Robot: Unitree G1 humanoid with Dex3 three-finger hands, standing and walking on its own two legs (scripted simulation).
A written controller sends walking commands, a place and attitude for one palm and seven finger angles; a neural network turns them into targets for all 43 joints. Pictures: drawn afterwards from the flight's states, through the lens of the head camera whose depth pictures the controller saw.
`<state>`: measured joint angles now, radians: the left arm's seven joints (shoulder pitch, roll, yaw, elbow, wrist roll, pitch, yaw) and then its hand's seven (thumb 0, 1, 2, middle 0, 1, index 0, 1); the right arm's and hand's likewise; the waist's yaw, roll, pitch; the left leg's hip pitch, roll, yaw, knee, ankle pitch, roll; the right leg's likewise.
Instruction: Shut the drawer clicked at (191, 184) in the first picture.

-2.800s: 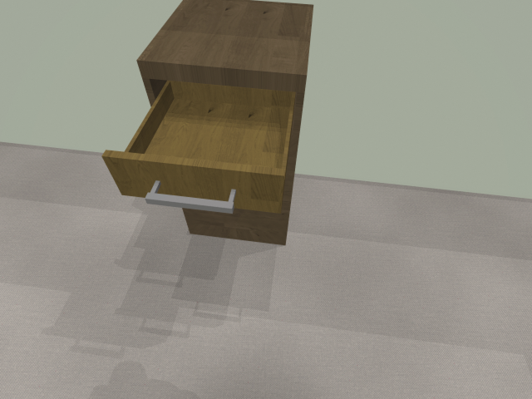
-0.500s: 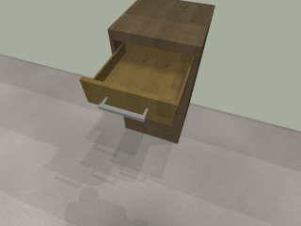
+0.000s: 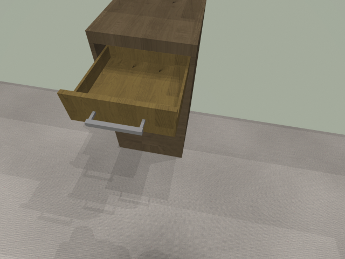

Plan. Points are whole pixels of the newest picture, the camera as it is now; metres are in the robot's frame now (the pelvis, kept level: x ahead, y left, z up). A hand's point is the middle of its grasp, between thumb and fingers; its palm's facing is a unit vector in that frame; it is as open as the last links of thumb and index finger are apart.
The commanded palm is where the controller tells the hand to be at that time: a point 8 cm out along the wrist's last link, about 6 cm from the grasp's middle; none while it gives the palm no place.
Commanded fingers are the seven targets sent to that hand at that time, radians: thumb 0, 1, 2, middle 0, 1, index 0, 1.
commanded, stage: turn to face it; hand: left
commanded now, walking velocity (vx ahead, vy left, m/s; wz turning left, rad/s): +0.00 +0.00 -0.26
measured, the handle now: (116, 122) +0.51 +0.22 -0.06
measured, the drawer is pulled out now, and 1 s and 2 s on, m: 0.30 0.30 0.30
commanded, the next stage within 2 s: take the last steps up to it in 0.06 s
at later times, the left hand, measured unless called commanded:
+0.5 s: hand out of the picture +0.02 +0.14 -0.17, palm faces +0.03 -0.98 -0.17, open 7.4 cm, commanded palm none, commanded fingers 0.00 0.90 0.90 -0.20 -0.30 -0.20 -0.30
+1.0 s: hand (136, 257) +0.15 +0.10 -0.16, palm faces +0.03 -0.98 -0.21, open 7.3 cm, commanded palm none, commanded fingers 0.00 0.90 0.90 -0.20 -0.30 -0.20 -0.30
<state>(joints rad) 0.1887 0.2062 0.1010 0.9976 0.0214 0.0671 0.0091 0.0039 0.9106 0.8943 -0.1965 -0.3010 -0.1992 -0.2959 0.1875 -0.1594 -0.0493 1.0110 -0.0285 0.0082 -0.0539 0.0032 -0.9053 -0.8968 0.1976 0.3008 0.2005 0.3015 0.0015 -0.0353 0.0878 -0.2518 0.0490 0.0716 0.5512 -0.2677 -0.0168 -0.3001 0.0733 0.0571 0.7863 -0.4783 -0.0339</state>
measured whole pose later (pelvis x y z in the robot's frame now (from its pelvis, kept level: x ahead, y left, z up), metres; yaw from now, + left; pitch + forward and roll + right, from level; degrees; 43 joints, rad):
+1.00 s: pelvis +0.14 -0.07 +0.01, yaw -3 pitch +0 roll +3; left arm 0.26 0.11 0.06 1.08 0.03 -0.02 0.03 0.00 0.92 0.89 -0.20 -0.30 -0.20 -0.30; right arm 0.23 -0.16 -0.05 1.08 -0.01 0.02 -0.02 0.01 -0.91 -0.90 0.20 0.30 0.20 0.30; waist 0.01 0.00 0.11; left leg -0.40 0.03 0.05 0.70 -0.32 -0.02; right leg -0.12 -0.03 -0.10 0.43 -0.31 -0.06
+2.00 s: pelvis +0.12 -0.08 +0.01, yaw -3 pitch +0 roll -1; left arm 0.38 0.18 0.00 1.04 0.01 0.01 0.03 0.01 0.91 0.89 -0.20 -0.30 -0.20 -0.30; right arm 0.40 -0.17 0.01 1.10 -0.03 0.02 -0.01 0.01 -0.91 -0.90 0.20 0.30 0.20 0.30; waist -0.02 -0.01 -0.01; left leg -0.27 0.00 0.06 0.48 -0.21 0.04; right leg -0.24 0.05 -0.05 0.45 -0.21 -0.06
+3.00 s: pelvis +0.19 -0.04 +0.01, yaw -4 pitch -1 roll +0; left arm 0.29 0.15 -0.01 1.10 0.01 0.01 0.04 0.00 0.92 0.89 -0.20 -0.30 -0.20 -0.30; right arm 0.31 -0.12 0.03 1.15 -0.01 -0.03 -0.04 0.00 -0.90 -0.90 0.20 0.30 0.20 0.30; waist -0.01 -0.03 0.02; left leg -0.13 -0.09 0.11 0.42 -0.29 0.11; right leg -0.14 -0.02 0.00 0.46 -0.32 0.02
